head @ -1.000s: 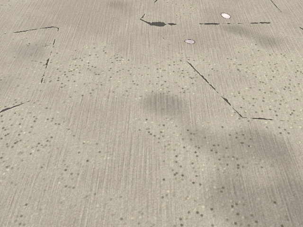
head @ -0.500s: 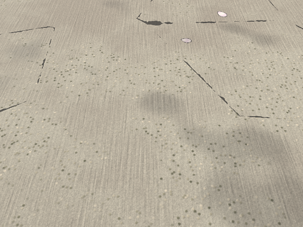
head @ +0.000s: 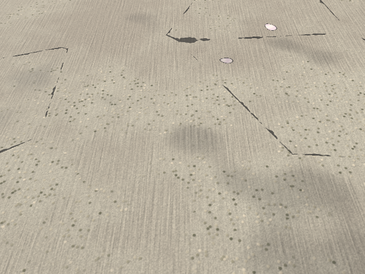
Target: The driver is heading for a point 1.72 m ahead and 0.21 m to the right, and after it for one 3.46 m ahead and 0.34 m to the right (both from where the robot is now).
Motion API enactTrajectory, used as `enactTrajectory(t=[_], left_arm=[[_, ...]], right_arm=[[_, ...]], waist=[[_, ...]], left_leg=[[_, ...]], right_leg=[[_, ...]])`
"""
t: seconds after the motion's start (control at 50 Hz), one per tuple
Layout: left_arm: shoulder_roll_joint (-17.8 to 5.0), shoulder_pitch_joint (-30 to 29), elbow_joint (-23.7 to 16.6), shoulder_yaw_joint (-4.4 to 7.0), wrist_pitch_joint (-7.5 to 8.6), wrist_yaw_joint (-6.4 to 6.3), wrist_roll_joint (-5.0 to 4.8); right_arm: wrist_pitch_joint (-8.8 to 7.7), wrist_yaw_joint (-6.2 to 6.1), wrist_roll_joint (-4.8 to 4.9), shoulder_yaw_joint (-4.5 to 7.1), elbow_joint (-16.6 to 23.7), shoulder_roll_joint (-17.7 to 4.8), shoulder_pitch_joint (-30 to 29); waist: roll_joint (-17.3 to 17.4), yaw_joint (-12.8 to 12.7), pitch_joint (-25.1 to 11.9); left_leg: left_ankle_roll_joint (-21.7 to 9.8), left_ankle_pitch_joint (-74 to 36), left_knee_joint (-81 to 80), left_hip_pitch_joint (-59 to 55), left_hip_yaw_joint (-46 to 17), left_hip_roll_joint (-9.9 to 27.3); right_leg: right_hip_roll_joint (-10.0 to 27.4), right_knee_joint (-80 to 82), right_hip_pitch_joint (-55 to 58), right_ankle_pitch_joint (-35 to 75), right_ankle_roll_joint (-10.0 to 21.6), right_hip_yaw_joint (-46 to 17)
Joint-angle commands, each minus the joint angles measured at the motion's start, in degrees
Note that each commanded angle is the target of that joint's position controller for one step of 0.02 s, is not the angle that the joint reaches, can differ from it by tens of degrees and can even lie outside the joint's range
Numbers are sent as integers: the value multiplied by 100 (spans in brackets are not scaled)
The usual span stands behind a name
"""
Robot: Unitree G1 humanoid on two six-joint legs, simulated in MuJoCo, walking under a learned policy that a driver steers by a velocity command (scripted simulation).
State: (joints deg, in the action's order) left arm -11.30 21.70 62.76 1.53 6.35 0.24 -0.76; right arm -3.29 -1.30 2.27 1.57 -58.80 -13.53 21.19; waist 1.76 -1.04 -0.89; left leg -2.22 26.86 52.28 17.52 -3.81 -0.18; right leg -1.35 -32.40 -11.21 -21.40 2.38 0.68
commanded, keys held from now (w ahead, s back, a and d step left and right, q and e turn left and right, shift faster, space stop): w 1.00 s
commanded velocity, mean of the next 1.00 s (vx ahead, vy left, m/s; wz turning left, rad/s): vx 0.47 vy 0.00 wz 0.00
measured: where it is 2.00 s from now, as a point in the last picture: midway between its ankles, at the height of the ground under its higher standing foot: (194, 155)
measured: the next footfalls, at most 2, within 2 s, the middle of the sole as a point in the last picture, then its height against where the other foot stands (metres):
left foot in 0.36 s outside the picture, level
right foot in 0.90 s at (226, 240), level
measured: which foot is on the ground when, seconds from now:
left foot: up 0.00-0.34, down 0.36-0.90, up 0.92-1.00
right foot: down 0.00-0.36, up 0.38-0.88, down 0.90-1.00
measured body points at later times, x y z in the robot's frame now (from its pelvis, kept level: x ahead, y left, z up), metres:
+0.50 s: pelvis +0.25 +0.06 +0.01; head +0.28 +0.06 +0.46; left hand +0.28 +0.32 -0.14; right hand +0.37 -0.20 -0.12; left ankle +0.31 +0.14 -0.73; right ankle +0.15 -0.08 -0.63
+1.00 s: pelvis +0.55 -0.01 +0.00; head +0.58 -0.02 +0.45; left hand +0.70 +0.25 -0.11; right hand +0.55 -0.27 -0.15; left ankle +0.40 +0.14 -0.63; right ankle +0.62 -0.09 -0.73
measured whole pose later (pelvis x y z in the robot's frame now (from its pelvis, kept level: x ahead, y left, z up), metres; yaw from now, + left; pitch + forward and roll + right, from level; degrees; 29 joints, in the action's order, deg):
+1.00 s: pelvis +0.55 -0.01 +0.00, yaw +0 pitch +2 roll +0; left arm -14.1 7.1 48.8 2.8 6.0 1.8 -0.3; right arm -5.3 0.2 1.7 2.0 -56.9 -15.2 19.3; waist 1.0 1.2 2.1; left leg -2.6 23.7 65.4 17.5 -2.2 0.6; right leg -1.0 -29.2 -22.8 -8.2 3.5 3.4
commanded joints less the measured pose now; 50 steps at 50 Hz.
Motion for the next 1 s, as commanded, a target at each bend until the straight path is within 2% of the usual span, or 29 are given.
enactTrajectory(t=[0.02,0.06,0.1,0.16,0.18,0.26,0.3,0.34,0.36,0.38,0.4,0.42,0.44,0.46,0.48,0.5,0.56,0.62,0.7,0.78,0.84,0.86,0.88,0.9,0.92,0.94,0.96,0.98,1.0], left_arm=[[-824,855,-45,112,111,65,31],[-518,818,-86,-2,18,59,28],[-452,1014,-85,-38,-87,-16,63],[-746,870,-263,-10,-162,-150,91],[-869,888,-294,16,-160,-173,85],[-1043,972,-268,125,-133,-191,-55],[-1122,841,-313,176,-182,-182,-21],[-1087,718,-410,168,-281,-163,75],[-897,735,-578,78,-289,-143,175],[138,1552,-621,-178,-152,-66,108],[-456,1106,-615,-50,22,-36,-68],[-856,402,-861,66,122,-22,-228],[-922,47,-944,82,160,-63,-210],[-909,-75,-948,139,131,-106,-127],[-804,73,-928,160,54,-116,-81],[-673,164,-914,160,-22,-121,-68],[-632,-211,-1106,194,-149,-146,-8],[-663,-1032,-1408,210,-129,-121,54],[-538,-1960,-1658,138,-58,-16,15],[-608,-2549,-1926,111,-27,117,-41],[-818,-2404,-2003,172,17,198,-52],[-966,-2011,-1922,246,28,196,-51],[-1205,-1111,-1649,389,26,167,-49],[-1616,21,-1398,520,13,115,14],[-2104,563,-1218,639,-29,130,64],[-1509,511,-1244,468,-31,139,41],[-1260,-38,-1342,377,-16,123,29],[-1106,-541,-1466,322,-12,115,50],[-949,-841,-1499,278,-3,138,84]], right_arm=[[-382,103,15,65,677,-388,-801],[-422,171,-67,167,771,-550,-1139],[-376,255,-79,136,831,-333,-1300],[-325,302,-91,-5,1182,-31,-2139],[-316,314,-82,-25,1271,-34,-2353],[-281,363,-34,21,1489,-392,-2658],[-306,372,-51,135,1453,-644,-2307],[-274,319,-19,375,1003,-1022,-784],[-234,258,-71,489,795,-1414,206],[-221,318,-176,537,643,-1803,600],[-247,336,-143,384,658,-1219,298],[-285,321,-128,306,749,-939,-304],[-320,330,-155,256,868,-806,-829],[-343,357,-220,217,905,-664,-1101],[-360,367,-280,178,869,-543,-1198],[-363,379,-273,162,810,-472,-1177],[-396,309,-234,186,621,-649,-881],[-350,182,-229,221,526,-820,-561],[-296,106,-158,232,408,-946,-112],[-182,89,-110,256,204,-975,338],[-76,68,-114,312,191,-1079,292],[-44,69,-127,324,229,-1127,167],[-7,73,-160,284,272,-1034,86],[-9,72,-248,184,420,-841,105],[-138,150,-239,-52,451,-25,859],[-289,170,-112,42,364,-491,619],[-387,187,41,164,563,-937,33],[-418,154,48,166,643,-942,-320],[-394,117,-45,197,663,-877,-509]], waist=[[-725,-219,859],[-654,-204,831],[-756,-225,702],[-656,-297,870],[-715,-320,893],[-826,-162,1009],[-871,156,652],[-876,916,-368],[-269,1222,-1113],[1551,696,-2126],[1101,816,-1674],[784,671,-655],[136,480,-312],[-33,288,-89],[117,68,-70],[203,-25,-16],[143,-82,331],[15,99,498],[20,410,552],[31,558,666],[183,330,472],[284,77,204],[247,-363,-343],[-146,-750,-1219],[-1678,-426,-2059],[-1388,-568,-2114],[-1117,-479,-1169],[-643,-305,-693],[-390,-147,-303]], left_leg=[[-247,-548,1700,3390,-98,352],[-224,-1151,1237,3304,119,604],[-81,-1478,706,3050,386,592],[134,-2155,-784,2337,644,403],[169,-2361,-1204,1964,726,297],[-17,-2649,-1968,1453,587,230],[-219,-2479,-2077,883,644,60],[-503,-2295,-2041,-1085,799,-206],[-849,-1763,-2021,-2788,-463,844],[-1863,-191,-3077,-4318,-3565,2301],[-1678,328,-3842,-3875,-4227,2160],[-1390,-82,-3859,-2992,-3266,2014],[-1255,-954,-3955,-2083,-2467,1817],[-1162,-1644,-4062,-1379,-1821,1582],[-1104,-1892,-4216,-967,-1378,1381],[-1120,-1975,-4363,-737,-1153,1279],[-1243,-2236,-4692,-390,-702,1224],[-1193,-2415,-4793,-628,-468,1176],[-972,-2568,-4771,-805,-22,983],[-920,-2691,-4430,-1730,-80,1320],[-771,-3628,-3884,-2270,-122,1527],[-690,-4618,-3389,-2278,-25,1450],[-548,-5325,-2349,-2043,198,1158],[-352,-4289,-666,-936,441,832],[67,-901,1519,1490,520,-260],[-18,508,2294,2179,-334,-194],[-131,138,2458,2590,-305,131],[-146,-405,2224,2428,-135,451],[-113,-743,1835,2210,-53,634]], right_leg=[[1969,2197,1812,92,1080,-3083],[1596,2309,1790,1407,788,-2021],[1352,2375,1722,2139,718,-1392],[1153,2615,899,2155,731,-849],[1129,2703,649,2079,736,-759],[1491,2735,921,2374,697,-704],[1578,2077,1357,4035,544,-544],[1233,155,1068,5498,296,-203],[921,-1660,-221,3903,138,-60],[-249,-3793,-2093,-532,-186,-240],[-43,-4554,-2731,-946,-41,-899],[269,-4682,-3162,-494,88,-743],[591,-4434,-2862,85,124,-652],[784,-4105,-2555,405,107,-577],[945,-3880,-2169,588,102,-622],[981,-3681,-1992,616,83,-589],[1073,-3046,-2302,918,-61,-444],[1079,-1920,-2844,1885,-204,-383],[759,-449,-2442,2873,-228,-62],[658,130,-2671,2587,-115,-122],[500,368,-2288,1896,110,-42],[316,428,-1647,1738,219,117],[144,494,-446,1789,389,256],[951,276,1388,1886,751,-631],[2330,826,3537,712,1710,-3430],[2392,1481,3544,254,1655,-4289],[2203,1557,2770,491,1349,-3388],[1987,1683,1904,1112,1208,-2622],[1758,1875,1158,1645,1125,-2075]])
Velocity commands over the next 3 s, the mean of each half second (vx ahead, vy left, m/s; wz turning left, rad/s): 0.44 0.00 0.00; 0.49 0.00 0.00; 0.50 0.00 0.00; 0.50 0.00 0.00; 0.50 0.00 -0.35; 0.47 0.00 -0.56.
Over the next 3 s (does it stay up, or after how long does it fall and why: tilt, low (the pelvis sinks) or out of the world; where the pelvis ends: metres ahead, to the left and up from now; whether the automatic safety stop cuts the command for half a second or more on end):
stays up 1.62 -0.06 0.00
